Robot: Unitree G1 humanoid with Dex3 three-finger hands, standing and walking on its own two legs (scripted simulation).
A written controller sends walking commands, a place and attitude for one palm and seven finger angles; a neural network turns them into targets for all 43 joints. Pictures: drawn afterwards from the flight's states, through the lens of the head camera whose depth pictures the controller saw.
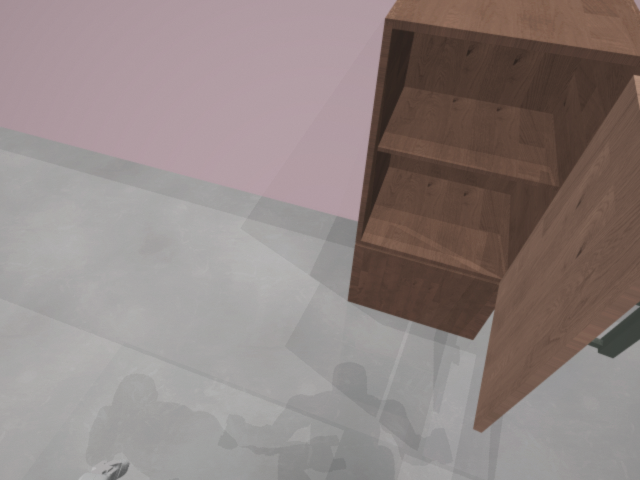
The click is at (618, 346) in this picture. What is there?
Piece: cupboard door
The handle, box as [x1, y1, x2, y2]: [588, 301, 639, 357]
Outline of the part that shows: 639,307 600,339 595,338 588,344 597,347 598,352 614,357 639,339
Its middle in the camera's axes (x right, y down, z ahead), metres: +0.39 +0.11 +0.52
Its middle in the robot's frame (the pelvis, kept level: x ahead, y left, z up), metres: +0.33 -0.38 +0.02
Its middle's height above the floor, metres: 0.79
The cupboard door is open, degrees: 85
